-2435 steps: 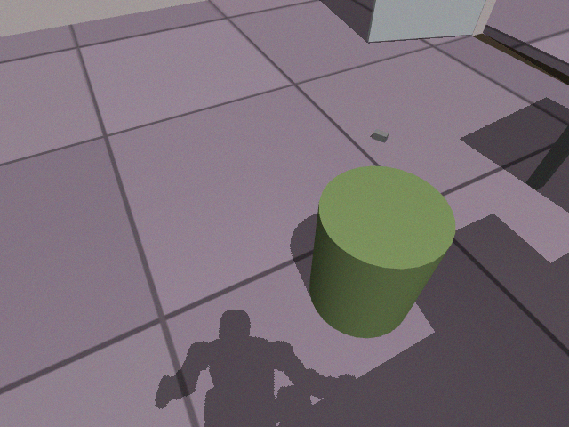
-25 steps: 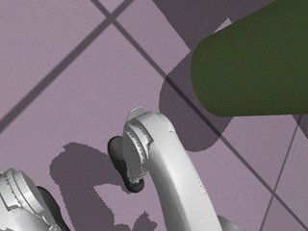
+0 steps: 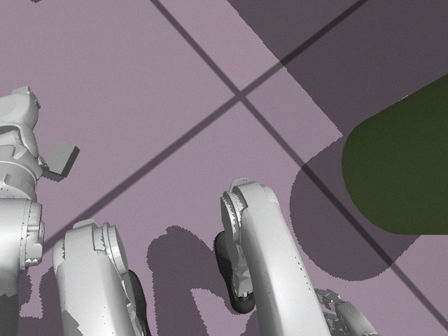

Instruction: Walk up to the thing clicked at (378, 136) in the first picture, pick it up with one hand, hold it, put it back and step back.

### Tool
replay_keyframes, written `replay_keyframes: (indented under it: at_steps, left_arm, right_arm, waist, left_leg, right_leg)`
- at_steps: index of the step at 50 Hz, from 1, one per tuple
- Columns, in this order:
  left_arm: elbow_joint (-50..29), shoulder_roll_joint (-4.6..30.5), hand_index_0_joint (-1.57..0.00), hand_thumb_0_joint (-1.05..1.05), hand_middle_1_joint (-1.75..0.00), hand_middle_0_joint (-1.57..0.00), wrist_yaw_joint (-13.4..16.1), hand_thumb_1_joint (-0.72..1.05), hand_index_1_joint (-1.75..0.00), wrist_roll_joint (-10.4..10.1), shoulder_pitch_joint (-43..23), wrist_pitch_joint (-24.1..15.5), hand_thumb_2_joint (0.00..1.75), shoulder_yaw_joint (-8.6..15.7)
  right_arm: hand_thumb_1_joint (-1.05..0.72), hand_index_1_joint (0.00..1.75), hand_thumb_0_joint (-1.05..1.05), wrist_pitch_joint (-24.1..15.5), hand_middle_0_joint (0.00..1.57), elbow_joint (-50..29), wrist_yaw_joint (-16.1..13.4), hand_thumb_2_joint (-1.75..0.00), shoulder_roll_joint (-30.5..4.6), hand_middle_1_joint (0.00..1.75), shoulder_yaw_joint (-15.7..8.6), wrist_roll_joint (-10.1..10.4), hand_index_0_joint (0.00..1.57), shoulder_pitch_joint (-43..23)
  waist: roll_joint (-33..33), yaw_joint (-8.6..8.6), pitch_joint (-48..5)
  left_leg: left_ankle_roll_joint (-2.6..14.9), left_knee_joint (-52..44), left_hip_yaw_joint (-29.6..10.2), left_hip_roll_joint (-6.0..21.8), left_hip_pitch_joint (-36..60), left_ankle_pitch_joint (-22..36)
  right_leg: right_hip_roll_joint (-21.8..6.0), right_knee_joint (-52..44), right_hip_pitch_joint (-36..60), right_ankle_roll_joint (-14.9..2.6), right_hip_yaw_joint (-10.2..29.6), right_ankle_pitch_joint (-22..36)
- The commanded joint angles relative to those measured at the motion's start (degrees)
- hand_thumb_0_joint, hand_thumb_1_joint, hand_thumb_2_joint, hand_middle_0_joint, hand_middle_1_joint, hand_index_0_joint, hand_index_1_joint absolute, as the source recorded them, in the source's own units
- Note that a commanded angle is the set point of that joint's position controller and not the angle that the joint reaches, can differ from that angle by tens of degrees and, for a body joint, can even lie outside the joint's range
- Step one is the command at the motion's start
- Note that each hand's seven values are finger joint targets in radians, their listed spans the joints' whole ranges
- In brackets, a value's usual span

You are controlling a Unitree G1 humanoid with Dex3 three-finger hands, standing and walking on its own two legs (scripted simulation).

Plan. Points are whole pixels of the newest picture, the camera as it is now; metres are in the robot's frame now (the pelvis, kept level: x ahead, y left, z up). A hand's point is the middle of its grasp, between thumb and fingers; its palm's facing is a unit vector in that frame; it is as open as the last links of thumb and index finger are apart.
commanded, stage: withdraw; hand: left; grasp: from above
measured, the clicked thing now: (62, 158) +0.51 +0.24 -0.33
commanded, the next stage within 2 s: home in 0.20 s
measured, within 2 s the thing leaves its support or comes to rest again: neither
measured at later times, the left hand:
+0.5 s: hand (21, 151) +0.49 +0.26 -0.19, palm faces -0.42 -0.10 -0.90, open 12.4 cm
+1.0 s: hand out of the picture +0.35 +0.23 +0.02, palm faces -0.24 -0.73 -0.64, open 7.2 cm
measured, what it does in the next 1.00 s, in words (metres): rises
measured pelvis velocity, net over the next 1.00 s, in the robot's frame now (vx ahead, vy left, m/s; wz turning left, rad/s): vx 0.02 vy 0.00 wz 0.06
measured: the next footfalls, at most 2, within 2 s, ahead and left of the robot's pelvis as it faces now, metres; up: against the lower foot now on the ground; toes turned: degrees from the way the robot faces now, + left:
none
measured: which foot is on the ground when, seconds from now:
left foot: down 0.00-1.00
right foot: down 0.00-1.00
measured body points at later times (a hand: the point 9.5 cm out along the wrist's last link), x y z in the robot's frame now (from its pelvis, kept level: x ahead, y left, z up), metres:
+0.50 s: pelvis +0.01 +0.00 -0.01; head +0.26 +0.06 +0.36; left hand +0.51 +0.26 -0.13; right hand +0.06 -0.28 -0.12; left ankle +0.08 +0.13 -0.32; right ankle +0.12 -0.13 -0.32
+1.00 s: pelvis +0.02 +0.00 +0.13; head +0.19 +0.03 +0.55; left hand +0.35 +0.27 +0.06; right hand +0.20 -0.25 +0.01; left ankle +0.08 +0.13 -0.32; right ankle +0.12 -0.13 -0.32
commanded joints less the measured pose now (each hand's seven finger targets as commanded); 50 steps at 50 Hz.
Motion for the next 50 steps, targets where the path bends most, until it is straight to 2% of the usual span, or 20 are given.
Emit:
replay_keyframes:
  at_steps: [1,4,5,8,10,11,12,15,18,19,22,28,31,33,36,37,40,41,45,50]
  left_arm:
    - [-5.3,14.8,-0.24,0.00,-0.83,-0.23,1.8,-0.31,-0.81,3.9,-16.4,-6.5,0.83,1.0]
    - [-6.3,16.1,-0.23,0.00,-0.79,-0.26,2.8,-0.19,-0.81,5.7,-15.6,-11.0,0.88,1.3]
    - [-8.3,17.6,-0.27,0.00,-0.83,-0.25,3.4,-0.27,-0.80,6.0,-16.3,-12.4,0.80,2.1]
    - [-15.1,20.1,-0.23,0.00,-0.78,-0.25,6.0,-0.19,-0.81,7.7,-18.0,-15.6,0.89,3.5]
    - [-18.3,20.0,-0.22,0.00,-0.74,-0.24,7.8,-0.19,-0.76,8.4,-15.5,-16.1,0.89,4.8]
    - [-18.9,20.3,-0.26,0.00,-0.82,-0.24,8.7,-0.27,-0.79,9.0,-13.9,-16.1,0.81,5.8]
    - [-21.5,20.8,-0.21,0.00,-0.74,-0.23,9.5,-0.19,-0.71,8.8,-14.1,-15.9,0.89,6.4]
    - [-25.1,20.3,-0.26,0.00,-0.81,-0.23,11.1,-0.27,-0.78,8.2,-11.1,-13.8,0.81,8.1]
    - [-20.4,18.0,-0.21,0.00,-0.71,-0.23,11.1,-0.19,-0.68,7.4,-12.1,-11.6,0.89,6.2]
    - [-19.6,16.5,-0.29,0.00,-0.78,-0.26,10.8,-0.26,-0.74,6.7,-12.1,-11.1,0.81,5.6]
    - [-18.0,15.2,-0.20,0.00,-0.60,-0.22,9.0,-0.02,-0.62,4.6,-10.0,-9.9,0.92,4.8]
    - [-23.4,11.7,-0.21,0.00,-0.54,-0.22,3.7,0.32,-0.55,-3.1,-2.0,-8.0,0.95,5.7]
    - [-33.7,9.9,-0.21,0.00,-0.50,-0.22,0.8,0.47,-0.51,-8.1,1.9,-7.1,0.97,6.7]
    - [-39.0,8.7,-0.22,0.00,-0.48,-0.22,-1.3,0.61,-0.49,-11.9,7.6,-6.1,1.00,7.2]
    - [-43.4,4.7,-0.22,0.00,-0.45,-0.23,-4.4,0.81,-0.46,-18.1,16.1,-4.5,1.04,6.4]
    - [-50.5,3.9,-0.23,0.00,-0.44,-0.23,-5.4,0.87,-0.44,-20.5,16.8,-4.5,1.05,6.2]
    - [-54.1,0.8,-0.24,0.00,-0.50,-0.25,-7.4,0.98,-0.50,-25.9,24.0,-2.9,1.16,5.7]
    - [-60.6,0.6,-0.24,0.00,-0.49,-0.25,-7.7,1.00,-0.50,-27.6,23.9,-2.9,1.16,5.7]
    - [-65.5,-1.6,-0.21,0.00,-0.33,-0.21,-8.1,0.92,-0.33,-33.5,28.8,-1.5,0.94,5.7]
    - [-71.3,-5.4,-0.20,0.00,-0.30,-0.20,-8.1,0.90,-0.30,-40.5,40.1,1.2,0.90,5.9]
  right_arm:
    - [-0.89,0.30,0.00,1.8,0.20,-1.5,-2.9,-0.89,-13.4,0.30,-3.8,-0.4,0.20,12.7]
    - [-0.89,0.30,0.00,2.7,0.20,-2.3,-3.9,-0.89,-13.7,0.30,-3.3,-1.1,0.20,12.8]
    - [-0.89,0.30,0.00,2.9,0.20,-2.3,-4.1,-0.89,-13.8,0.30,-3.5,-1.3,0.20,12.7]
    - [-0.89,0.30,0.00,3.4,0.20,-2.6,-4.7,-0.89,-14.3,0.30,-4.1,-1.8,0.20,13.1]
    - [-0.89,0.30,0.00,3.6,0.20,-2.7,-5.0,-0.89,-14.5,0.30,-5.4,-2.2,0.20,14.0]
    - [-0.89,0.30,0.00,3.7,0.20,-2.7,-5.2,-0.89,-14.8,0.30,-6.0,-2.5,0.20,14.5]
    - [-0.89,0.30,0.00,3.7,0.20,-2.8,-5.2,-0.90,-14.2,0.30,-6.6,-2.5,0.20,14.6]
    - [-0.89,0.30,0.00,4.1,0.20,-3.0,-5.5,-0.89,-14.8,0.30,-8.6,-2.2,0.20,14.4]
    - [-0.89,0.30,0.00,4.5,0.20,-1.4,-5.5,-0.90,-13.5,0.30,-8.6,-2.0,0.20,15.4]
    - [-0.89,0.30,0.00,4.5,0.20,-1.0,-5.5,-0.89,-13.1,0.30,-8.4,-1.8,0.20,16.0]
    - [-0.89,0.30,0.00,4.3,0.20,-0.6,-5.5,-0.90,-12.9,0.30,-8.4,-1.2,0.20,16.1]
    - [-0.89,0.30,0.00,5.1,0.20,-2.5,-5.3,-0.90,-12.5,0.30,-10.3,1.1,0.20,15.6]
    - [-0.89,0.30,0.00,6.2,0.20,-4.9,-5.7,-0.90,-12.3,0.30,-11.7,2.6,0.20,14.9]
    - [-0.90,0.30,0.00,6.9,0.20,-6.3,-5.9,-0.90,-11.7,0.30,-12.2,3.8,0.20,13.4]
    - [-0.90,0.30,0.00,7.7,0.20,-8.2,-6.7,-0.90,-10.4,0.30,-12.5,4.8,0.20,10.5]
    - [-0.90,0.30,0.00,7.8,0.20,-9.0,-7.1,-0.90,-10.0,0.30,-12.6,5.2,0.20,9.7]
    - [-0.90,0.30,0.00,7.6,0.20,-10.5,-8.2,-0.90,-8.9,0.30,-12.8,5.7,0.20,7.7]
    - [-0.90,0.30,0.00,7.5,0.20,-11.2,-8.6,-0.90,-8.5,0.30,-12.9,6.0,0.20,7.2]
    - [-0.90,0.30,0.00,6.3,0.20,-12.1,-10.4,-0.90,-7.4,0.30,-12.1,6.6,0.20,4.3]
    - [-0.90,0.30,0.00,4.2,0.20,-13.8,-13.0,-0.90,-5.9,0.30,-11.4,7.5,0.20,0.9]
  waist:
    - [5.4,-1.94,-31.5]
    - [5.0,-2.46,-32.6]
    - [6.7,-1.93,-34.5]
    - [12.6,-0.90,-40.9]
    - [14.5,-0.37,-42.9]
    - [16.0,-0.05,-43.3]
    - [17.4,0.41,-45.6]
    - [20.6,1.77,-50.3]
    - [17.2,-0.36,-46.5]
    - [16.1,-0.45,-45.0]
    - [15.6,0.70,-44.2]
    - [15.0,5.04,-47.5]
    - [15.0,7.17,-52.3]
    - [13.3,8.51,-50.6]
    - [7.5,8.42,-45.8]
    - [7.8,8.97,-46.1]
    - [3.5,9.29,-44.8]
    - [4.3,9.86,-46.4]
    - [4.3,10.12,-41.1]
    - [3.4,11.22,-38.5]
  left_leg:
    - [2.11,-10.6,6.3,-2.2,12.7,4.4]
    - [2.16,-9.0,6.1,-1.9,12.5,5.1]
    - [1.99,-8.7,6.2,-1.9,13.2,5.7]
    - [1.44,-8.2,5.8,-1.4,18.9,9.1]
    - [1.23,-8.1,5.6,-1.2,21.2,11.1]
    - [1.16,-8.6,5.6,-1.3,21.9,11.9]
    - [1.13,-9.0,5.6,-1.0,23.8,12.2]
    - [0.92,-10.5,5.4,-1.0,29.5,14.8]
    - [1.85,-10.5,5.1,-0.9,26.5,13.1]
    - [2.16,-10.8,5.2,-1.1,24.9,12.3]
    - [2.22,-12.3,5.1,-1.2,25.6,11.9]
    - [1.99,-17.4,5.5,-1.7,28.9,14.3]
    - [1.84,-20.7,4.8,-1.7,34.4,15.9]
    - [2.43,-23.6,4.7,-1.9,33.4,13.0]
    - [3.07,-28.0,3.9,-1.5,31.5,7.2]
    - [3.04,-29.4,3.7,-1.6,32.8,7.1]
    - [3.24,-31.5,3.9,-1.3,34.6,7.3]
    - [3.20,-32.5,4.3,-1.4,35.9,7.6]
    - [2.97,-39.3,2.7,-0.7,40.7,2.5]
    - [2.67,-45.8,3.2,-0.8,47.6,1.6]
  right_leg:
    - [3.1,-13.9,21.5,-3.38,-3.8,-0.6]
    - [2.9,-12.8,21.8,-2.82,-4.3,0.5]
    - [2.8,-12.1,22.3,-2.81,-4.4,1.0]
    - [2.6,-10.1,22.4,-3.02,-5.2,5.5]
    - [2.5,-9.3,22.3,-3.20,-5.4,7.8]
    - [2.3,-9.2,21.7,-3.35,-5.6,8.7]
    - [2.4,-9.0,22.6,-3.42,-5.2,9.0]
    - [1.8,-8.4,19.9,-3.85,-6.1,11.7]
    - [2.2,-8.7,18.5,-3.49,-5.9,11.8]
    - [2.2,-9.3,18.4,-3.35,-5.9,11.4]
    - [2.1,-10.3,18.5,-3.38,-5.9,10.5]
    - [1.4,-12.9,22.2,-3.52,-5.0,12.3]
    - [1.0,-15.1,24.9,-3.77,-4.5,13.4]
    - [1.1,-17.7,27.2,-3.48,-3.9,12.0]
    - [1.5,-21.8,29.5,-2.95,-3.3,8.3]
    - [1.3,-23.2,30.4,-2.93,-3.0,8.2]
    - [1.4,-27.0,34.6,-2.64,-2.3,8.4]
    - [1.3,-28.7,36.8,-2.66,-1.8,8.6]
    - [1.1,-33.5,38.7,-2.64,-1.3,4.5]
    - [1.0,-41.0,45.0,-2.72,0.0,2.8]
